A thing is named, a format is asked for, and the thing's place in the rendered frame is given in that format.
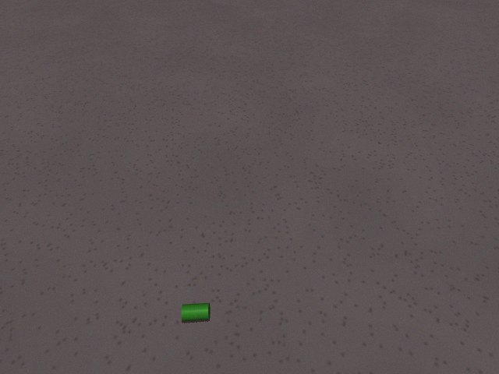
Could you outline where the can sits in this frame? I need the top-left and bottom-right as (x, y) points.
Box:
(181, 303), (210, 321)

